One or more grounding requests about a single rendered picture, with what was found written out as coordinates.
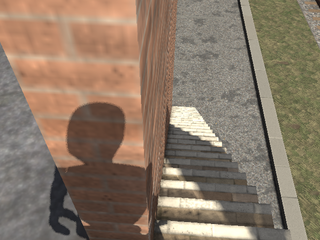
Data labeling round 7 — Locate stairs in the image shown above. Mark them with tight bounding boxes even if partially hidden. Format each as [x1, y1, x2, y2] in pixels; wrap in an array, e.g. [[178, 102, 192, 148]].
[[153, 106, 292, 240]]

